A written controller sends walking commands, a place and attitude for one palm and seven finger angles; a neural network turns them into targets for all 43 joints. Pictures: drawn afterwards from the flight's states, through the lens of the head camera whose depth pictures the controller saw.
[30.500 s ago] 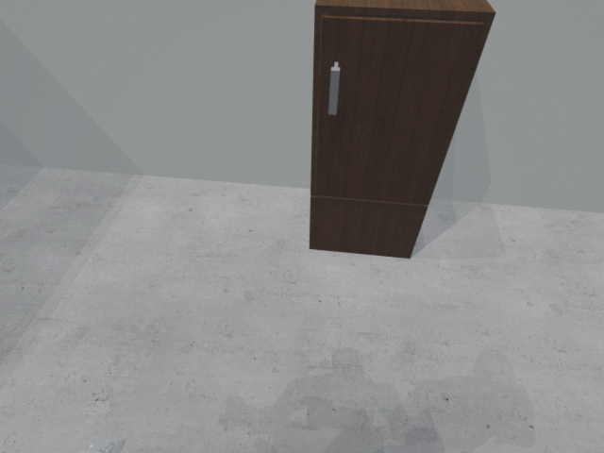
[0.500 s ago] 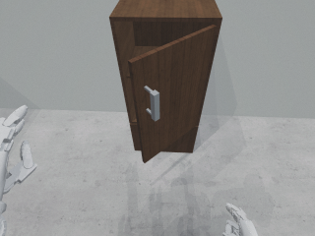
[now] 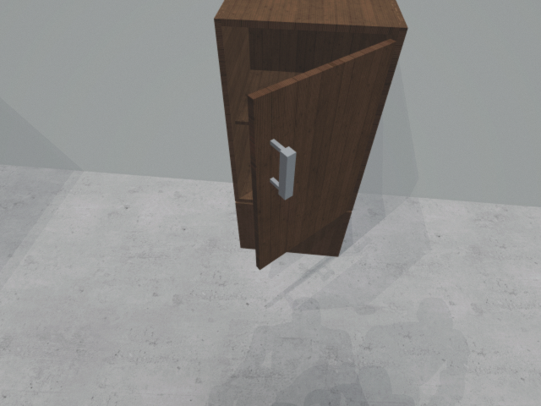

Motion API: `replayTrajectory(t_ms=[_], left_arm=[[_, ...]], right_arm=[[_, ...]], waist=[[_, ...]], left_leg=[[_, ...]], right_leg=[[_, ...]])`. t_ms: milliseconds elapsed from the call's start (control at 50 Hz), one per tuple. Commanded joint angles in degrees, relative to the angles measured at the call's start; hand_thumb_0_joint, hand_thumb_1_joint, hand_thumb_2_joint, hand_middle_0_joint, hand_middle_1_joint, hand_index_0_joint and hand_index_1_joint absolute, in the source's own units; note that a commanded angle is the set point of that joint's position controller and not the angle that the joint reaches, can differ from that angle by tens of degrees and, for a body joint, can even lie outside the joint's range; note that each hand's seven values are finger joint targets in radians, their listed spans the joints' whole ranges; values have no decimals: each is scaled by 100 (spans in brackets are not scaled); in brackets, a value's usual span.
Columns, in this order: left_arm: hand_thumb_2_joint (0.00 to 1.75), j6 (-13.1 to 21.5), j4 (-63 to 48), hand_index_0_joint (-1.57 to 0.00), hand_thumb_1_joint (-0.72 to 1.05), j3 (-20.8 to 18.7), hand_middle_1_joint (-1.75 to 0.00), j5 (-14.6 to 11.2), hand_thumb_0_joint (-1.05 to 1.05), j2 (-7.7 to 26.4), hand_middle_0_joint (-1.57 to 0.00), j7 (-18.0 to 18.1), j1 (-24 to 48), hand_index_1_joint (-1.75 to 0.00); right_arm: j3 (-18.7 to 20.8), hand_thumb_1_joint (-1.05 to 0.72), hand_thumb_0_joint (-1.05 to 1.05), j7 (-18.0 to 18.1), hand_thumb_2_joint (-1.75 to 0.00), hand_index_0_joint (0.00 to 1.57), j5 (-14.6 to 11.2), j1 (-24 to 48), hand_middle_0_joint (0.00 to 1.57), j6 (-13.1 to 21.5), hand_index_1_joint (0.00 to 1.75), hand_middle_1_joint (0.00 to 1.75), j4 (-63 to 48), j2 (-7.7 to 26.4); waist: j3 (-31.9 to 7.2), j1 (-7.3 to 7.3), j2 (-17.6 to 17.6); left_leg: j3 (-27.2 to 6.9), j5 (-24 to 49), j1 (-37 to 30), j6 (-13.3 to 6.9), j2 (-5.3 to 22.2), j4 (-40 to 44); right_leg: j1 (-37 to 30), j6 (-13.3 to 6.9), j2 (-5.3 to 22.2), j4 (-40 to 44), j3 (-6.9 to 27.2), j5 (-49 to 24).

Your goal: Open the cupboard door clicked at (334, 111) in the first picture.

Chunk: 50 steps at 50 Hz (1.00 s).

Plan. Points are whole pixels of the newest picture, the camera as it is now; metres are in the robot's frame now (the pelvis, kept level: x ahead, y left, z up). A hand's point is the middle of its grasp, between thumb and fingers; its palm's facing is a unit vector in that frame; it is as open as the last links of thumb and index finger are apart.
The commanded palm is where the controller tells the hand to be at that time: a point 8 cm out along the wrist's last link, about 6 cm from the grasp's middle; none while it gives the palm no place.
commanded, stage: let the arm hang, fingers relaxed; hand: left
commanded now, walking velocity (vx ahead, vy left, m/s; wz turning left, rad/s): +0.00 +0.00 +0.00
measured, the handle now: (280, 169) +0.57 +0.02 +0.00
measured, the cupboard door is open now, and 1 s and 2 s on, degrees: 44 44 44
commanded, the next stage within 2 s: look to check the result in 0.56 s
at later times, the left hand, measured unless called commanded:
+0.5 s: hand out of the picture +0.00 +0.18 -0.18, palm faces +0.02 -0.98 -0.17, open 7.3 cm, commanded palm none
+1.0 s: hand out of the picture +0.01 +0.17 -0.17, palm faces +0.02 -0.98 -0.17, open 7.4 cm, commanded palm none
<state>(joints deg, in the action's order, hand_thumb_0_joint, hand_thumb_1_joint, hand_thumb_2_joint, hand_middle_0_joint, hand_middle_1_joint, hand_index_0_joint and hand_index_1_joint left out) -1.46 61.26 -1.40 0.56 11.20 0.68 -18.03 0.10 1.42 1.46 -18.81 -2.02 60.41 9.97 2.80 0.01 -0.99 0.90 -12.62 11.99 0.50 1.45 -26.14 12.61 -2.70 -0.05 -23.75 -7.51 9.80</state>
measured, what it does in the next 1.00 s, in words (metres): stands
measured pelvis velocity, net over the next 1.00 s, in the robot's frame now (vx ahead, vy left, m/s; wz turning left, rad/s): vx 0.02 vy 0.02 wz -0.03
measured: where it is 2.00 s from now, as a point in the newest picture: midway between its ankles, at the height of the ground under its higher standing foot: outside the picture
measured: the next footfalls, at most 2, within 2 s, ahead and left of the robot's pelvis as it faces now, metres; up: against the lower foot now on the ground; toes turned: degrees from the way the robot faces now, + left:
none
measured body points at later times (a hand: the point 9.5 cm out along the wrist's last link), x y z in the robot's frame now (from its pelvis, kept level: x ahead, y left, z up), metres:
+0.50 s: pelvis +0.01 +0.02 +0.00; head +0.01 +0.01 +0.45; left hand +0.00 +0.23 -0.16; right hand -0.03 -0.18 -0.17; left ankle +0.02 +0.12 -0.74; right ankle +0.04 -0.09 -0.74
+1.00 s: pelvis +0.02 +0.02 +0.00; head +0.03 +0.01 +0.45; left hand +0.01 +0.23 -0.16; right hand +0.00 -0.19 -0.17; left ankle +0.02 +0.12 -0.74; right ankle +0.04 -0.09 -0.74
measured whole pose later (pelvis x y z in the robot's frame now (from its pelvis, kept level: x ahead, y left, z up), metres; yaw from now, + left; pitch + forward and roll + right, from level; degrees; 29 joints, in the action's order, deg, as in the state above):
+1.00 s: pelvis +0.02 +0.02 +0.00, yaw -2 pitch -1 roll +0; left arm 0.3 66.1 -0.7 0.6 6.5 1.7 -16.4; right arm -0.2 2.1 1.0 -16.8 0.1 65.4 6.5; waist 2.4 0.2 -0.5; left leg 3.3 -12.7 8.9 -0.9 -0.3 -22.9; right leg 11.9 -1.1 1.6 -24.4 -5.0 11.1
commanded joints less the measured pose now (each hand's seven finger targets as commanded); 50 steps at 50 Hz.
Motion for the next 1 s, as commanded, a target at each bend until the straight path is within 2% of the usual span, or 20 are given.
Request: replayTrajectory(t_ms=[0, 80, 180, 260, 420, 500, 660, 740, 780, 920, 980], left_arm=[[90, 194, -73, -20, 90, -71, -30, -8, 0, 441, -20, 70, 84, -30], [90, 188, 112, -20, 90, -61, -30, -7, 0, 380, -20, 103, -31, -30], [90, 182, 220, -20, 90, -65, -30, -2, 0, 287, -20, 132, -117, -30], [90, 200, 267, -20, 90, -54, -30, -6, 0, 168, -20, 143, -167, -30], [90, 206, 325, -20, 90, -50, -30, 5, 0, 83, -20, 151, -223, -30], [90, 209, 323, -20, 90, -56, -30, 10, 0, 90, -20, 153, -212, -30], [90, 230, 349, -20, 90, -50, -30, 11, 0, 48, -20, 151, -245, -30], [90, 231, 365, -20, 90, -31, -30, 5, 0, 43, -20, 152, -252, -30], [90, 242, 354, -20, 90, -36, -30, 11, 0, 75, -20, 155, -280, -30], [90, 239, 360, -20, 90, -27, -30, 5, 0, 52, -20, 156, -247, -30], [90, 254, 343, -20, 90, -30, -30, 7, 0, 81, -20, 160, -266, -30]], right_arm=[[56, -90, 0, 18, -90, 20, 20, -273, 20, 153, 30, 30, -27, 429], [35, -90, 0, 27, -90, 20, 5, -368, 20, 165, 30, 30, 146, 362], [22, -90, 0, 38, -90, 20, 3, -422, 20, 188, 30, 30, 289, 209], [12, -90, 0, 54, -90, 20, 5, -401, 20, 229, 30, 30, 362, 106], [26, -90, 0, 69, -90, 20, 0, -385, 20, 240, 30, 30, 400, 24], [36, -90, 0, 69, -90, 20, -9, -399, 20, 239, 30, 30, 392, 35], [35, -90, 0, 76, -90, 20, -13, -356, 20, 259, 30, 30, 396, 82], [27, -90, 0, 75, -90, 20, -13, -319, 20, 245, 30, 30, 407, 79], [30, -90, 0, 72, -90, 20, -28, -321, 20, 248, 30, 30, 403, 104], [24, -90, 0, 72, -90, 20, -14, -273, 20, 246, 30, 30, 433, 80], [29, -90, 0, 72, -90, 20, -26, -264, 20, 248, 30, 30, 430, 108]], waist=[[190, 47, 230], [274, 14, 382], [297, -5, 252], [242, -14, 104], [344, -10, -117], [318, 2, 44], [185, 22, 53], [260, 27, 57], [258, 9, 163], [249, 29, 61], [224, 13, 195]], left_leg=[[-391, -441, 321, -246, 358, 763], [-329, -450, 361, -257, 343, 820], [-329, -403, 389, -272, 337, 865], [-337, -182, 376, -265, 364, 905], [-336, -192, 390, -252, 363, 944], [-357, -236, 372, -256, 370, 936], [-332, 9, 164, -252, 383, 914], [-316, 39, 138, -245, 358, 884], [-295, 96, 132, -248, 361, 846], [-282, 128, 68, -238, 355, 861], [-259, 242, 20, -239, 366, 810]], right_leg=[[1, -8, 672, 821, 917, 1027], [4, 30, 642, 762, 891, 1011], [8, 43, 632, 630, 877, 846], [-101, 41, 636, 476, 847, 426], [-91, 56, 640, 435, 828, 288], [-105, 69, 640, 448, 808, 329], [-118, 81, 658, 434, 807, 164], [-60, 76, 662, 468, 835, 198], [-78, 83, 658, 480, 820, 175], [-69, 73, 675, 504, 844, 174], [-98, 75, 665, 515, 833, 83]])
